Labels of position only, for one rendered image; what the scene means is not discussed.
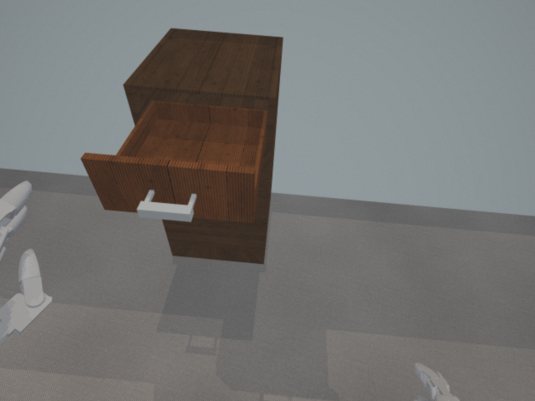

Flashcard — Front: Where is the drawer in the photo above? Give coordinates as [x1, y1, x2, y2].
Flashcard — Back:
[81, 100, 268, 223]

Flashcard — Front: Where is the handle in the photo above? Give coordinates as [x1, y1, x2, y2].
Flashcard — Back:
[136, 190, 196, 222]

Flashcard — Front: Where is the cabinet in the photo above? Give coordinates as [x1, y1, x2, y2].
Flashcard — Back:
[123, 28, 283, 264]

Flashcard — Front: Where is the robot right hand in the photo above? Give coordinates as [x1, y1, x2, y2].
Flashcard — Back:
[414, 363, 460, 401]

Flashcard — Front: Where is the robot left hand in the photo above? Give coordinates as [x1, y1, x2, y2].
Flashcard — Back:
[0, 180, 52, 345]

